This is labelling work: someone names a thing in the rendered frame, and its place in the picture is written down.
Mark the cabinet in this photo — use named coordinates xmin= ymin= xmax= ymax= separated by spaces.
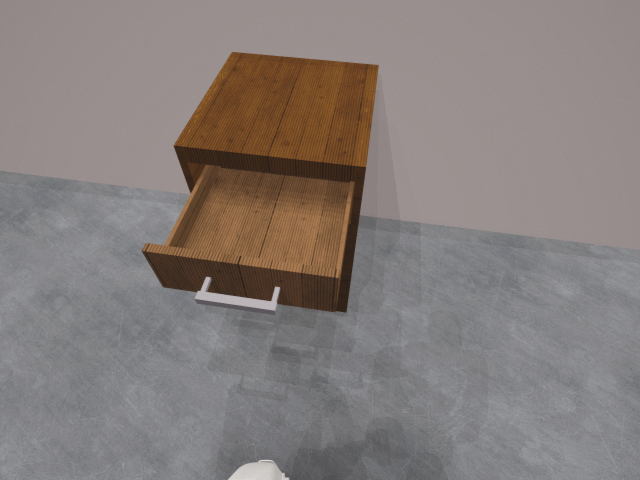
xmin=174 ymin=52 xmax=379 ymax=312

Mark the drawer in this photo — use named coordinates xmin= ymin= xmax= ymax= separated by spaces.
xmin=142 ymin=165 xmax=355 ymax=312

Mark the handle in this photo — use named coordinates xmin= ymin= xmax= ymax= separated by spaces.
xmin=195 ymin=277 xmax=280 ymax=315

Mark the robot left shin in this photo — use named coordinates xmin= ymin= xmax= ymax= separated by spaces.
xmin=258 ymin=460 xmax=279 ymax=469

